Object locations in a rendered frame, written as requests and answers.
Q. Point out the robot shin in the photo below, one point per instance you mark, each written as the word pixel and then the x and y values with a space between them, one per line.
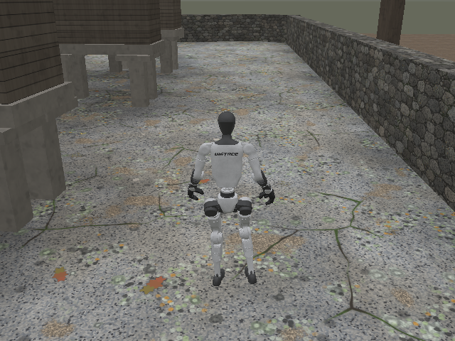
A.
pixel 216 253
pixel 248 251

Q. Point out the right robot forearm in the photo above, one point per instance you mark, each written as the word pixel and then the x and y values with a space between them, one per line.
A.
pixel 264 184

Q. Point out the robot right upper arm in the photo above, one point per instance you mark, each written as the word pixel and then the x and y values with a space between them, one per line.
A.
pixel 253 161

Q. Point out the robot right hand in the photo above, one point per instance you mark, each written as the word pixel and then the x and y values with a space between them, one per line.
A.
pixel 271 197

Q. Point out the left robot shin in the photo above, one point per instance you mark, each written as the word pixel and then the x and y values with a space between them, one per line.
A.
pixel 216 253

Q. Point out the right robot shin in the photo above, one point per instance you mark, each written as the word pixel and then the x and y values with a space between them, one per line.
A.
pixel 248 251

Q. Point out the left robot forearm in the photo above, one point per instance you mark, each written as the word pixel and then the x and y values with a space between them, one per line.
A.
pixel 193 183

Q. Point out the robot left upper arm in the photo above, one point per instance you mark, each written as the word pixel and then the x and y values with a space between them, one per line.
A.
pixel 200 160

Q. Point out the robot left hand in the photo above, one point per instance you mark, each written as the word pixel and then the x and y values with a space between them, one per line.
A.
pixel 192 196

